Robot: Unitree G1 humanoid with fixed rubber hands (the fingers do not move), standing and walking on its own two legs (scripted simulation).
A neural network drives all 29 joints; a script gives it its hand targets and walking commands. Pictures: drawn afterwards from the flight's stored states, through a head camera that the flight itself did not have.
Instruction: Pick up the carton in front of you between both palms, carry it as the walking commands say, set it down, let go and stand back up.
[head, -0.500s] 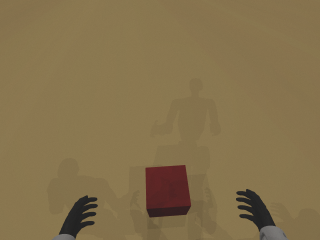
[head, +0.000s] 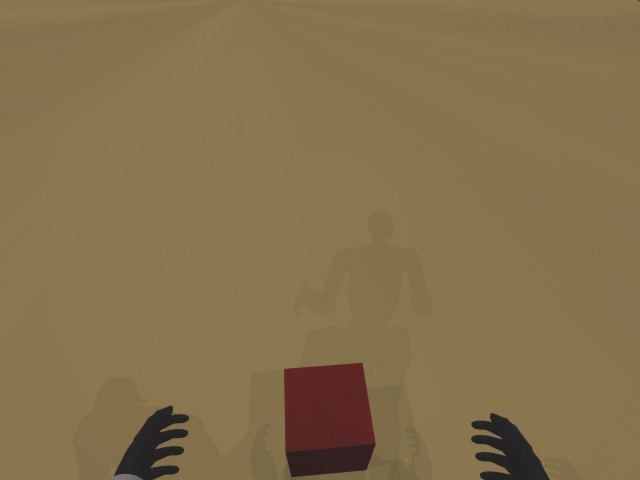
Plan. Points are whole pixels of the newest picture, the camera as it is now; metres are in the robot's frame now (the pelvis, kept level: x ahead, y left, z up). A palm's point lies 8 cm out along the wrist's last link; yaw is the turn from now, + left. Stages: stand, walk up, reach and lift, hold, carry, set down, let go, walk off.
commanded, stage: stand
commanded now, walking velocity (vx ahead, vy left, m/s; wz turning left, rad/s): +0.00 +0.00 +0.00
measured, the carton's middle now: (326, 420) +0.41 +0.00 -0.65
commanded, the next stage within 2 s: none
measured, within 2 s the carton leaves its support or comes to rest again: neither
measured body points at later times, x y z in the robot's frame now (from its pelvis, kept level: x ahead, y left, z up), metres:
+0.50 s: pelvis +0.05 +0.01 -0.01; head +0.05 +0.02 +0.44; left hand +0.14 +0.27 -0.13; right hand +0.14 -0.25 -0.12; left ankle -0.02 +0.11 -0.74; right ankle -0.01 -0.11 -0.74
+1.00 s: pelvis +0.04 +0.02 +0.00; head +0.04 +0.03 +0.45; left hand +0.04 +0.27 -0.16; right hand +0.05 -0.23 -0.14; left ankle -0.02 +0.11 -0.74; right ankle -0.01 -0.11 -0.74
